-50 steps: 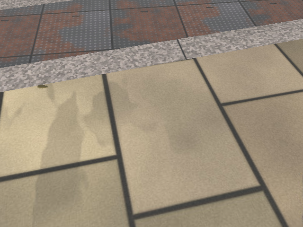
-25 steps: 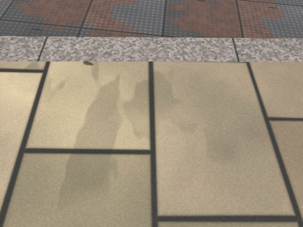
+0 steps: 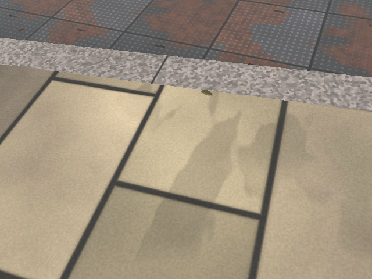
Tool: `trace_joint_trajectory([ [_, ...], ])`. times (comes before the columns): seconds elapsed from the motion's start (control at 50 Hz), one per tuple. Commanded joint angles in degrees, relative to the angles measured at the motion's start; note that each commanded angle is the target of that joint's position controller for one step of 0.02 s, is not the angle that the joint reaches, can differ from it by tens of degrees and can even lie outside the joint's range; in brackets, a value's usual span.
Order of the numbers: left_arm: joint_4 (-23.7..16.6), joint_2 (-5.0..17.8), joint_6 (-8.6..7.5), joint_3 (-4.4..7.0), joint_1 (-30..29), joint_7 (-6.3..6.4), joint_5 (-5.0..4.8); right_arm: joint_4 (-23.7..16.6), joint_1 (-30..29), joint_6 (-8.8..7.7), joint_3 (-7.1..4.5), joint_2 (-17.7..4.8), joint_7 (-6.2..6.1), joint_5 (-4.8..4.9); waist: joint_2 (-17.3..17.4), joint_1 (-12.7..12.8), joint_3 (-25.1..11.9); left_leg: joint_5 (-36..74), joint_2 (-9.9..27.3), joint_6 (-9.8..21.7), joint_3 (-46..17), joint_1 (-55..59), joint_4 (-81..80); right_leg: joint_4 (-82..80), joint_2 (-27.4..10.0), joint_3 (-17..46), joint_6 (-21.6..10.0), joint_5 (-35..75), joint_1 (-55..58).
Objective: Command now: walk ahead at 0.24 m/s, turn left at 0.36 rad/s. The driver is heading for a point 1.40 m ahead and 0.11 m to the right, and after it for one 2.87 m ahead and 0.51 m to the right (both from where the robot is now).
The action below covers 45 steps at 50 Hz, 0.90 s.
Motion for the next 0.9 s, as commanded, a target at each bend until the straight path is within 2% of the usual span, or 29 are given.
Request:
trace_joint_trajectory([
  [0.02, -1.2, 7.4, -2.25, 2.16, 3.4, -0.67, 0.12, -2.3, 1.6, -1.04, -0.12, -2.0, 1.46, -0.12, -9.8, 0.7, -1.4, 4.4, 0.9, 0.2, -0.8, -7.8, -0.7, -15.7, -12.8, 16.3, -7.5, -13.0, 7.2],
  [0.1, 1.1, 8.0, -3.73, 2.68, 6.5, -1.54, -0.06, -2.4, -2.4, -1.84, 0.86, -1.1, 1.43, -0.54, -9.7, 1.5, -0.5, 6.4, 3.4, 0.4, 1.6, -7.8, -9.8, -17.6, -14.3, 14.6, -8.6, -13.1, 8.1],
  [0.14, 2.1, 8.6, -3.86, 2.97, 7.8, -1.92, -0.1, -3.0, -5.4, -2.35, 1.68, -0.1, 1.56, -0.42, -9.8, 2.3, 0.0, 6.3, 4.9, 0.5, 4.5, -4.8, -15.6, -17.9, -14.5, 13.1, -9.0, -12.5, 6.1],
  [0.2, 3.6, 9.7, -3.52, 3.45, 9.9, -2.48, -0.07, -3.6, -8.1, -3.08, 2.39, 0.5, 1.42, -0.01, -10.4, 3.1, 0.9, 2.9, 4.6, 1.4, 7.8, 2.1, -23.9, -16.7, -14.4, 11.4, -9.4, -12.8, 1.8],
  [0.24, 4.4, 10.3, -2.99, 3.72, 10.3, -2.74, -0.5, -3.2, -6.7, -3.75, 2.58, 0.7, 0.98, 0.23, -9.3, 1.8, 1.4, 6.1, 3.8, 2.9, 9.3, 9.1, -30.8, -14.7, -14.5, 11.0, -9.2, -14.5, -1.7],
  [0.26, 4.7, 10.2, -2.7, 3.73, 9.9, -2.72, -0.87, -2.1, -4.3, -4.29, 2.65, 1.0, 0.6, 0.11, -7.8, 0.2, 1.4, 9.3, 3.1, 3.7, 9.8, 15.3, -35.4, -12.1, -13.5, 9.8, -8.4, -15.5, -5.0],
  [0.28, 4.8, 9.1, -2.59, 3.46, 9.9, -2.57, -0.77, -0.4, 0.0, -4.91, 2.37, 0.2, 0.04, -0.08, -5.7, -1.7, 0.3, 8.3, 2.6, 4.4, 8.8, 23.0, -37.7, -7.5, -11.7, 8.3, -7.3, -16.2, -9.3],
  [0.3, 3.9, 6.0, -2.79, 2.45, 8.4, -2.51, -0.31, 1.7, 7.0, -5.59, 1.71, -2.0, -0.71, -0.38, -0.9, -4.7, -2.7, 2.6, 8.5, 5.2, 0.9, 32.4, -40.7, 1.4, -8.6, 4.7, -5.3, -16.6, -15.4],
  [0.32, 0.6, 0.1, -3.24, 0.69, 6.5, -2.99, -0.89, 1.8, 12.7, -5.91, 0.21, -8.8, -1.5, -0.81, 12.3, -7.0, -5.9, -18.2, 24.5, 9.8, -23.3, 39.6, -50.6, 20.9, -1.1, -3.7, -2.1, -18.9, -26.9],
  [0.34, 0.4, 5.8, -3.15, 2.03, 4.4, -2.65, 0.43, 2.5, 12.7, -5.78, -0.51, -10.3, -1.73, 0.04, 8.0, -6.7, 0.7, -22.3, 28.9, 14.1, -31.9, 31.7, -54.7, 29.7, -1.0, -1.0, -2.6, -19.8, -33.0],
  [0.36, 0.8, 7.7, -3.06, 2.75, 4.3, -3.11, 0.56, 2.0, 9.1, -5.83, 0.52, -6.5, -1.46, 0.43, 3.2, -3.9, 3.9, -18.1, 25.7, 13.9, -26.9, 28.4, -53.4, 32.9, -3.9, 2.2, -3.1, -14.6, -32.5],
  [0.38, 1.9, 7.0, -3.14, 2.66, 5.3, -3.72, 0.19, 1.6, 6.2, -6.17, 1.26, -3.8, -1.09, 0.69, 2.5, -1.9, 4.1, -10.7, 22.5, 12.3, -21.4, 26.2, -53.7, 32.8, -4.9, 2.9, -2.7, -10.3, -30.9],
  [0.4, 2.7, 6.7, -3.04, 2.7, 6.0, -3.99, 0.17, 1.3, 4.6, -6.52, 1.62, -2.6, -1.03, 0.78, 2.4, -0.7, 3.3, -3.3, 19.9, 10.8, -16.3, 25.7, -54.4, 32.3, -5.7, 2.5, -2.0, -7.2, -28.9],
  [0.44, 4.0, 5.7, -2.45, 2.5, 6.3, -4.39, 1.09, 2.1, 4.8, -7.26, 2.08, -1.1, -1.16, 0.93, 2.4, 0.1, 1.6, 11.4, 16.6, 10.0, -9.2, 25.3, -54.1, 33.7, -5.9, 0.9, -0.4, -2.8, -26.9],
  [0.48, 3.2, 4.6, -2.08, 2.26, 3.7, -4.52, 1.25, 3.9, 7.4, -7.68, 2.06, -1.1, -1.11, 1.52, 2.0, 0.2, 1.4, 22.9, 15.9, 10.5, -5.6, 25.5, -53.5, 34.0, -6.1, 0.0, 0.9, -0.1, -28.3],
  [0.52, 1.8, 3.9, -1.83, 1.98, -0.7, -4.54, 1.22, 5.6, 9.8, -7.73, 2.22, -0.6, -1.15, 1.71, 1.7, -0.4, 2.2, 29.2, 15.6, 11.1, -3.4, 25.5, -53.4, 32.0, -6.3, -0.7, 2.1, 2.3, -30.1],
  [0.58, -0.4, 2.7, -1.74, 1.14, -7.5, -4.62, 0.9, 7.4, 11.2, -7.74, 2.35, -0.7, -1.3, 1.48, 2.1, -1.4, 3.7, 34.4, 14.4, 10.8, -0.4, 23.9, -53.4, 23.4, -5.6, -2.2, 2.5, 6.7, -28.1],
  [0.64, -1.7, 2.2, -1.87, 0.58, -11.9, -4.55, 0.49, 9.2, 12.4, -7.79, 2.31, -1.6, -1.67, 1.27, 1.9, -2.0, 5.0, 39.8, 15.0, 10.1, 1.1, 23.9, -52.7, 14.3, -4.1, -3.3, 1.1, 9.1, -22.7],
  [0.7, -0.3, 2.5, -2.57, 0.6, -8.6, -3.51, 0.62, 11.1, 12.1, -7.64, 2.5, -2.2, -2.24, 1.27, 2.2, -0.1, 3.2, 57.4, 15.6, 8.1, 2.5, 25.4, -46.0, 9.6, -0.8, -4.4, -1.6, 8.1, -13.0],
  [0.72, 1.5, 3.6, -2.94, 1.01, -4.0, -2.94, 0.73, 11.5, 11.3, -7.63, 2.4, -2.7, -2.51, 1.24, 2.5, 1.8, 0.7, 63.1, 15.2, 6.9, 2.5, 26.5, -40.9, 8.3, 0.8, -4.3, -2.5, 7.4, -8.0],
  [0.74, 4.4, 4.5, -3.59, 1.5, 3.7, -2.38, 0.89, 11.8, 10.1, -7.41, 2.26, -3.4, -2.66, 1.42, 1.5, 5.1, -3.1, 64.0, 13.5, 5.7, 3.4, 26.4, -32.1, 4.1, 2.2, -4.4, -3.6, 10.6, 0.2],
  [0.76, 6.8, 6.6, -4.47, 2.09, 10.8, -1.75, 1.8, 11.8, 10.4, -7.49, 2.36, -3.3, -2.76, 2.07, 0.1, 7.8, -7.4, 53.6, 10.9, 4.6, 4.5, 20.1, -21.3, 2.0, -1.6, -1.7, -4.8, 19.8, 12.3],
  [0.78, 7.8, 12.3, -4.85, 3.19, 17.9, -1.26, 2.91, 10.5, 14.5, -7.55, 3.16, 0.2, -2.94, 2.56, -9.7, 7.4, -16.6, 20.9, 5.8, 3.4, 7.4, 8.6, -2.1, 8.9, -18.2, 12.6, -8.2, 46.4, 28.3],
  [0.8, 8.2, 14.1, -4.13, 3.8, 18.0, -1.81, 0.27, 13.1, 23.8, -6.7, 3.1, 2.3, -3.1, 4.92, -18.2, 4.2, -28.1, -12.6, -2.2, 2.1, 3.3, -0.5, 15.7, 5.6, -29.2, 31.1, -18.3, 61.0, 37.0],
  [0.82, 6.8, 11.3, -3.46, 3.54, 12.8, -1.98, -1.94, 13.8, 20.1, -5.88, 2.11, -1.7, -3.34, 2.66, -8.3, 3.2, -23.2, -7.3, 1.0, 2.1, -1.0, -0.9, 16.8, 1.4, -25.2, 26.5, -17.1, 52.0, 27.3],
  [0.84, 6.0, 6.9, -3.4, 2.17, 5.4, -1.79, -1.87, 12.4, 13.9, -5.63, 2.41, -0.3, -2.95, 1.78, -7.0, 1.7, -13.3, -3.9, 3.4, 1.8, 0.5, -2.9, 14.5, -1.9, -22.3, 20.1, -15.6, 43.6, 18.5],
  [0.86, 6.1, 3.5, -3.42, 1.1, 2.5, -1.61, -1.43, 11.9, 10.8, -5.37, 2.64, 0.9, -2.72, 1.01, -5.2, 0.5, -7.0, -1.8, 5.5, 1.6, 1.5, -2.6, 10.4, -5.1, -19.5, 15.5, -13.5, 40.8, 10.9],
  [0.88, 6.8, 2.3, -3.57, 0.58, 1.9, -1.29, -1.49, 11.6, 9.2, -4.56, 2.49, 1.0, -2.44, 0.25, -5.7, -0.6, -4.2, -0.3, 6.8, 1.3, 1.7, -0.4, 6.4, -7.3, -17.2, 11.7, -11.6, 39.6, 5.8],
  [0.9, 7.7, 2.1, -3.67, 0.34, 2.4, -1.14, -1.15, 12.7, 10.9, -3.6, 2.66, 2.1, -2.18, -0.35, -6.1, -1.6, -4.1, 1.3, 6.5, 1.1, 2.7, 3.9, 4.6, -8.1, -15.7, 9.1, -10.5, 40.9, 2.0],
])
